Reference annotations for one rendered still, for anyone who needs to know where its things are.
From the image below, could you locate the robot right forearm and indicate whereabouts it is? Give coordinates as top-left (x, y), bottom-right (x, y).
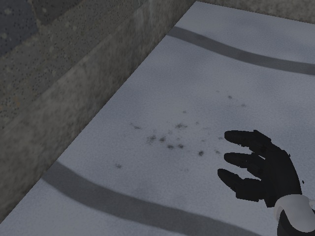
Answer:
top-left (274, 194), bottom-right (315, 236)

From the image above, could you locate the right robot hand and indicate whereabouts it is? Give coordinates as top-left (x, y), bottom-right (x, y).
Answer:
top-left (218, 130), bottom-right (304, 207)

